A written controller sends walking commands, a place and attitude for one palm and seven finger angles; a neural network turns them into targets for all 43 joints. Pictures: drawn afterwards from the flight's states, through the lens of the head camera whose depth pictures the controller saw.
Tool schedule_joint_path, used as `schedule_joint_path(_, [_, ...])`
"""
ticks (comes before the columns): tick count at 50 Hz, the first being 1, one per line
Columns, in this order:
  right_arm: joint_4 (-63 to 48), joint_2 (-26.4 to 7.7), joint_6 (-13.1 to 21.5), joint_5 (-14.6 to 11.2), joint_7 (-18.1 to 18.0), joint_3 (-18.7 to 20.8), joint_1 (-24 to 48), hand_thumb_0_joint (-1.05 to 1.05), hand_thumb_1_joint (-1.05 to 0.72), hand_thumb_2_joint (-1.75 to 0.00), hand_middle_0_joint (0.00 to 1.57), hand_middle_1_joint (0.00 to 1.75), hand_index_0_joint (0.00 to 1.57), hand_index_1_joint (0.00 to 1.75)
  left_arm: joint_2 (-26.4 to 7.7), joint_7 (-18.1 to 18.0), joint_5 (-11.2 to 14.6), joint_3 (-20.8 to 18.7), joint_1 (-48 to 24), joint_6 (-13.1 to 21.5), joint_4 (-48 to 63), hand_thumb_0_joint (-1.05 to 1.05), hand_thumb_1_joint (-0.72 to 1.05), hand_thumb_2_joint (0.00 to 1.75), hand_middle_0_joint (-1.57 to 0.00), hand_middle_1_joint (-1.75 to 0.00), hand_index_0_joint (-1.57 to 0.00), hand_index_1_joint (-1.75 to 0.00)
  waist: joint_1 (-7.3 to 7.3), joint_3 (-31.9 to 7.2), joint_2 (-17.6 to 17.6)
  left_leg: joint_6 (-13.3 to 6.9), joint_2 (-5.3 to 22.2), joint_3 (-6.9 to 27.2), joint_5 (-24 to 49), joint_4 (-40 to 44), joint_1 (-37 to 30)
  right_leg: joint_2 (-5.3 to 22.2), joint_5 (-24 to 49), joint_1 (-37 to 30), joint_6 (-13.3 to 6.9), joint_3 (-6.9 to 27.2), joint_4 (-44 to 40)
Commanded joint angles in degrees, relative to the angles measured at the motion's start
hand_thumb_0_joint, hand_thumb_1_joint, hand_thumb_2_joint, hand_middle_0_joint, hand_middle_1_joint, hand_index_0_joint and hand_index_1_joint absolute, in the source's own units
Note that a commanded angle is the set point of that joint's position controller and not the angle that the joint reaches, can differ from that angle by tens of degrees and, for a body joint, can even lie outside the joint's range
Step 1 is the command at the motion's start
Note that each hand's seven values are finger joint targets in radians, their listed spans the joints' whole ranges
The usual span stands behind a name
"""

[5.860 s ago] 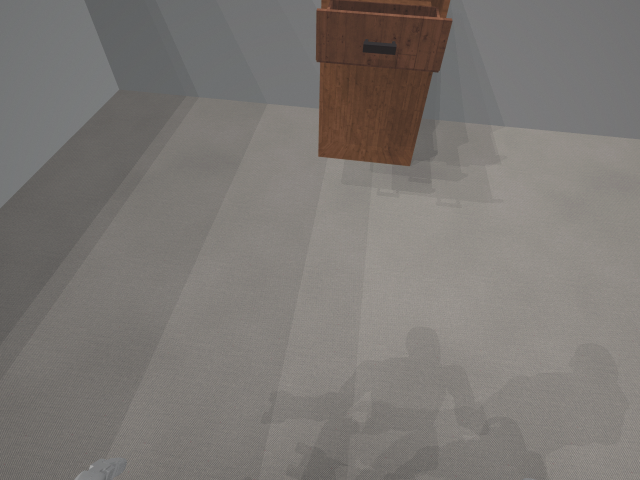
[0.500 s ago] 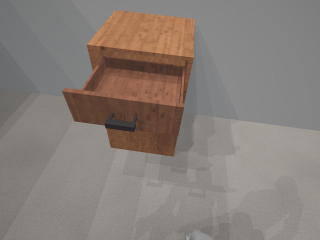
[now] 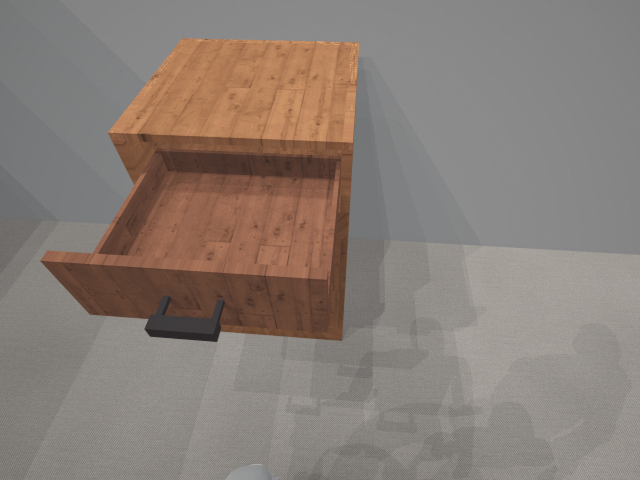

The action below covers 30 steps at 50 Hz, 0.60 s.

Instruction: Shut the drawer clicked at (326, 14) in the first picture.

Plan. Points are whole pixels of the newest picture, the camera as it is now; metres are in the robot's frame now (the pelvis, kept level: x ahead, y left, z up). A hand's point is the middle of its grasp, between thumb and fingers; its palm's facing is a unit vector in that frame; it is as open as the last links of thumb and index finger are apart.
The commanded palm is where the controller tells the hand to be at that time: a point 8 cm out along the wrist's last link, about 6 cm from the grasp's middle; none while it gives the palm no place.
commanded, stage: come to a stop and stand still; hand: left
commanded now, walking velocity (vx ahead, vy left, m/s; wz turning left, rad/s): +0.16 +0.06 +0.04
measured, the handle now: (188, 315) +0.36 +0.23 -0.06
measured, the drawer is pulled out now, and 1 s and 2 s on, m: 0.30 0.30 0.30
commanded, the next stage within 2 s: look again from close up in 1.16 s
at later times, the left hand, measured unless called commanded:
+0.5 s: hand out of the picture +0.06 +0.22 -0.18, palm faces +0.03 -0.97 -0.22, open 7.3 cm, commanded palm none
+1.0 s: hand out of the picture +0.06 +0.13 -0.17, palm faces +0.03 -0.98 -0.22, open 7.2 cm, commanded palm none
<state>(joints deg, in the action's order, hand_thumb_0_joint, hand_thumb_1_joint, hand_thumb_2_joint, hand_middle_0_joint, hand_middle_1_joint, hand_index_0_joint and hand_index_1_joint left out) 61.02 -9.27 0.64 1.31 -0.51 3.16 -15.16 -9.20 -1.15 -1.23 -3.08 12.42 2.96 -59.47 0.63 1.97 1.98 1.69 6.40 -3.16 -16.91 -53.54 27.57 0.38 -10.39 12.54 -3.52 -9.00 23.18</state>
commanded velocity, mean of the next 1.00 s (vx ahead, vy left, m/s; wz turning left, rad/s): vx -0.07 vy -0.04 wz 0.00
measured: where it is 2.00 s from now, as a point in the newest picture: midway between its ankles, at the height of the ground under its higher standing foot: outside the picture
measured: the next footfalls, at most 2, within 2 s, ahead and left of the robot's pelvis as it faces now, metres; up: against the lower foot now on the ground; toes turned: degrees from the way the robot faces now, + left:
left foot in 0.18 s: +0.14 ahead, +0.15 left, +0.00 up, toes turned +6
right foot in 0.62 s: +0.05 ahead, -0.13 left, +0.00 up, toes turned -4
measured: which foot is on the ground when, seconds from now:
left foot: up 0.00-0.16, down 0.18-0.62, up 0.64-0.82, down 0.84-1.00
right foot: down 0.00-0.22, up 0.24-0.60, down 0.62-1.00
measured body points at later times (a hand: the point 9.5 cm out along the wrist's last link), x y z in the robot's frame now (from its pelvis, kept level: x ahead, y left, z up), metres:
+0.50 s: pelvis +0.04 +0.02 +0.00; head +0.09 +0.04 +0.44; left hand +0.06 +0.27 -0.17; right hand +0.13 -0.20 -0.15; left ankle +0.10 +0.15 -0.74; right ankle +0.00 -0.11 -0.69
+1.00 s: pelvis +0.02 -0.05 +0.00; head +0.03 -0.06 +0.45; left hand +0.06 +0.18 -0.16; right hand -0.01 -0.26 -0.17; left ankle +0.01 +0.11 -0.74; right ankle +0.01 -0.13 -0.74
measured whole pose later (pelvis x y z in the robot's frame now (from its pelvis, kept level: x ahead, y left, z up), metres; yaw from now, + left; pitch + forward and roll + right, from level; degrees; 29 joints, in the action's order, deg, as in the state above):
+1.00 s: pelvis +0.02 -0.05 +0.00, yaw -1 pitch -1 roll +0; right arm 67.3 -7.2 -0.7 0.5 -2.2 0.5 -16.7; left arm -9.4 -1.8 -0.2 -1.4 11.4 -0.4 -63.3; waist 0.1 2.5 0.5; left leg 3.4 3.5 -0.2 -13.2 -23.6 9.0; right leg -1.8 -13.9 9.7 -3.3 -4.4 24.7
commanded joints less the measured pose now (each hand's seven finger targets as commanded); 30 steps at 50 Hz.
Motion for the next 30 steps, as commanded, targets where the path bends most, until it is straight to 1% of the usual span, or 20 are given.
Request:
schedule_joint_path(1, [-1.95,-0.87,0.24,-0.04,0.99,-0.37,-2.40,0.00,-0.90,-0.90,0.20,0.30,0.20,0.30,-7.19,0.23,-0.01,-0.76,5.07,0.94,0.10,0.00,0.90,0.90,-0.20,-0.30,-0.20,-0.30,-1.27,0.18,-9.34,0.56,-0.38,-0.79,1.58,8.84,-2.60,15.56,4.25,-0.51,-5.75,11.88,-12.55])
schedule_joint_path(2, [-2.46,-1.05,0.45,-0.19,1.09,-0.30,-0.76,0.00,-0.90,-0.90,0.20,0.30,0.20,0.30,-7.56,0.29,-0.11,-0.74,5.83,0.85,-0.33,0.00,0.90,0.90,-0.20,-0.30,-0.20,-0.30,-1.87,0.58,-9.48,0.54,-0.92,-1.08,1.20,11.05,-3.45,15.81,4.54,-0.51,-5.82,12.11,-12.29])
schedule_joint_path(4, [-3.12,-1.72,0.82,-0.27,1.03,-0.50,0.77,0.00,-0.90,-0.90,0.20,0.30,0.20,0.30,-8.33,0.18,-0.17,-1.05,5.60,0.52,-0.75,0.00,0.90,0.90,-0.20,-0.30,-0.20,-0.30,-1.83,0.79,-9.53,0.36,-1.35,-1.07,1.01,15.42,-5.76,16.14,5.20,-1.55,-5.53,11.72,-10.64])
schedule_joint_path(5, [-2.88,-1.73,0.95,-0.36,0.71,-0.86,1.34,0.00,-0.90,-0.90,0.20,0.30,0.20,0.30,-7.77,0.05,0.01,-0.75,5.62,0.20,-1.12,0.00,0.90,0.90,-0.20,-0.30,-0.20,-0.30,-1.72,0.71,-9.43,0.57,-1.90,-1.18,2.74,19.14,-9.07,14.91,8.09,-0.94,-4.59,10.51,-8.88])
schedule_joint_path(6, [-2.09,-1.64,1.18,-0.41,0.29,-1.20,0.26,0.00,-0.90,-0.90,0.20,0.30,0.20,0.30,-6.92,-0.20,0.22,-0.37,4.91,-0.16,-1.63,0.00,0.90,0.90,-0.20,-0.30,-0.20,-0.30,-0.74,0.00,-8.70,0.75,-2.43,-1.22,7.16,25.00,-14.23,13.02,10.74,0.04,-3.06,9.06,-5.92])
schedule_joint_path(7, [-0.97,-2.06,1.49,-0.60,0.09,-1.40,-1.66,0.00,-0.90,-0.90,0.20,0.30,0.20,0.30,-5.87,-0.29,0.31,0.16,5.00,-0.62,-1.99,0.00,0.90,0.90,-0.20,-0.30,-0.20,-0.30,0.00,-0.37,-6.93,0.58,-2.04,-0.59,14.43,29.91,-19.98,10.55,10.23,2.29,-1.00,7.21,-2.33])
schedule_joint_path(8, [-0.43,-4.83,2.15,-0.32,-0.33,-1.38,-3.53,0.00,-0.90,-0.90,0.20,0.30,0.20,0.30,-3.76,-0.54,0.47,0.86,7.21,-0.99,-2.37,0.00,0.90,0.90,-0.20,-0.30,-0.20,-0.30,-0.33,-2.68,0.82,-0.63,2.62,3.25,28.04,30.77,-24.47,7.33,5.97,3.25,1.49,6.14,1.92])
schedule_joint_path(9, [-0.51,-7.37,1.94,-0.32,-0.74,-1.20,-2.57,0.00,-0.90,-0.90,0.20,0.30,0.20,0.30,-2.14,-0.92,0.77,1.38,9.79,-1.46,-2.85,0.00,0.90,0.90,-0.20,-0.30,-0.20,-0.30,-1.46,-3.85,5.80,-3.87,8.91,7.58,38.06,30.34,-24.73,5.45,-3.03,2.97,3.48,5.15,2.41])
schedule_joint_path(10, [-0.60,-8.07,1.32,-0.52,-1.19,-1.29,-0.98,0.00,-0.90,-0.90,0.20,0.30,0.20,0.30,-2.06,-1.20,0.65,1.70,10.48,-1.97,-3.62,0.00,0.90,0.90,-0.20,-0.30,-0.20,-0.30,-1.55,-2.63,4.97,-5.83,10.96,8.31,38.79,31.84,-21.92,4.19,-8.40,1.07,4.42,4.15,3.02])
schedule_joint_path(12, [-0.30,-8.45,0.83,-0.93,-2.30,-1.24,0.95,0.00,-0.90,-0.90,0.20,0.30,0.20,0.30,-3.58,-1.16,0.76,1.58,10.38,-3.46,-4.19,0.00,0.90,0.90,-0.20,-0.30,-0.20,-0.30,-1.42,-0.51,12.75,-7.88,12.21,10.73,43.95,36.51,-19.84,3.39,-14.79,1.40,5.26,4.47,10.77])
schedule_joint_path(14, [-0.27,-9.46,0.23,-0.74,-3.25,-0.36,0.16,0.00,-0.90,-0.90,0.20,0.30,0.20,0.30,-5.13,-1.16,0.35,0.97,10.13,-4.38,-3.48,0.00,0.90,0.90,-0.20,-0.30,-0.20,-0.30,-0.67,-2.53,9.92,-10.48,14.35,11.02,56.30,34.04,-25.29,3.31,-19.99,7.24,5.01,7.48,21.50])
schedule_joint_path(15, [-0.53,-9.93,-0.17,-0.71,-3.50,0.15,0.19,0.00,-0.90,-0.90,0.20,0.30,0.20,0.30,-5.41,-1.21,0.19,0.50,9.61,-4.69,-3.07,0.00,0.90,0.90,-0.20,-0.30,-0.20,-0.30,-0.33,-3.34,8.10,-11.56,14.85,10.23,58.29,32.79,-25.84,3.10,-20.56,8.88,5.07,8.70,26.58])
schedule_joint_path(18, [-2.07,-10.34,-0.95,-0.46,-3.51,1.47,0.93,0.00,-0.90,-0.90,0.20,0.30,0.20,0.30,-5.22,-0.99,-0.11,-0.77,8.19,-5.29,-0.86,0.00,0.90,0.90,-0.20,-0.30,-0.20,-0.30,0.11,-5.59,3.52,-12.65,14.85,7.98,54.64,31.43,-26.23,2.02,-19.09,13.58,5.48,10.34,36.80])
schedule_joint_path(20, [-3.21,-9.89,-1.08,-0.43,-3.24,1.67,2.92,0.00,-0.90,-0.90,0.20,0.30,0.20,0.30,-4.71,-0.86,0.05,-1.15,7.69,-5.69,0.33,0.00,0.90,0.90,-0.20,-0.30,-0.20,-0.30,-0.47,-7.11,4.62,-12.22,13.27,6.15,47.12,31.79,-25.23,2.04,-17.31,14.00,5.95,10.58,38.20])
schedule_joint_path(23, [-4.08,-9.35,-1.11,-0.21,-2.58,1.83,4.77,0.00,-0.90,-0.90,0.20,0.30,0.20,0.30,-3.97,-0.58,0.19,-1.20,6.62,-5.83,1.86,0.00,0.90,0.90,-0.20,-0.30,-0.20,-0.30,-0.54,-7.05,7.52,-11.49,11.77,5.91,35.10,33.14,-21.20,2.37,-17.38,10.56,5.55,9.06,31.28])
schedule_joint_path(26, [-4.33,-9.90,-1.61,0.12,-1.77,2.22,6.28,0.00,-0.90,-0.90,0.20,0.30,0.20,0.30,-3.20,-0.50,0.21,-0.67,7.23,-5.32,1.97,0.00,0.90,0.90,-0.20,-0.30,-0.20,-0.30,-0.83,-5.92,11.01,-10.24,11.16,7.44,19.66,34.48,-16.29,2.36,-15.30,4.29,4.40,6.84,18.86])
schedule_joint_path(27, [-4.13,-9.57,-1.75,-0.01,-1.51,2.23,6.04,0.00,-0.90,-0.90,0.20,0.30,0.20,0.30,-3.75,-0.47,0.08,-0.54,7.71,-5.05,1.59,0.00,0.90,0.90,-0.20,-0.30,-0.20,-0.30,-1.28,-4.85,8.75,-9.25,10.15,7.73,14.35,34.20,-13.00,1.63,-12.04,0.72,4.31,5.87,14.09])
schedule_joint_path(28, [-4.14,-9.69,-1.93,-0.20,-1.31,2.20,6.45,0.00,-0.90,-0.90,0.20,0.30,0.20,0.30,-3.55,-0.47,0.06,-0.47,10.09,-4.74,0.73,0.00,0.90,0.90,-0.20,-0.30,-0.20,-0.30,-2.69,-5.34,7.07,-7.51,8.28,6.65,8.42,32.26,-10.87,1.41,-5.79,-3.46,4.35,5.13,6.56])
schedule_joint_path(29, [-4.20,-7.92,-2.13,-0.59,-1.01,2.11,5.60,0.00,-0.90,-0.90,0.20,0.30,0.20,0.30,-5.34,-0.58,-0.34,-0.55,10.74,-4.41,0.34,0.00,0.90,0.90,-0.20,-0.30,-0.20,-0.30,-2.76,-3.91,1.64,-4.86,4.49,4.24,1.86,28.56,-7.72,2.71,-2.54,-5.82,4.20,6.65,-0.54])
schedule_joint_path(30, [-4.68,-4.33,-2.44,-1.12,-0.70,1.45,4.37,0.00,-0.90,-0.90,0.20,0.30,0.20,0.30,-9.20,-0.81,-0.75,-0.61,8.62,-3.71,1.15,0.00,0.90,0.90,-0.20,-0.30,-0.20,-0.30,-1.38,-2.01,-9.45,-1.24,-1.12,0.20,-5.92,20.89,-4.51,12.24,-5.98,-2.52,0.85,19.43,-7.70])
